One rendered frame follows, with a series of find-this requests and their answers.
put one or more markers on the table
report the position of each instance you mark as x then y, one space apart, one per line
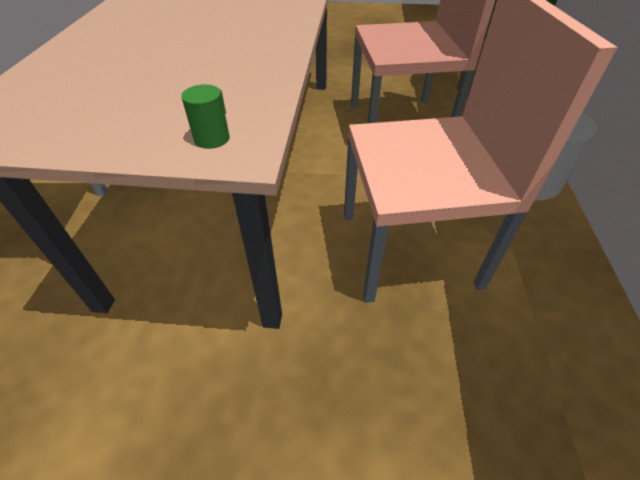
101 103

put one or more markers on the potted plant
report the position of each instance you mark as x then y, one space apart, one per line
553 2

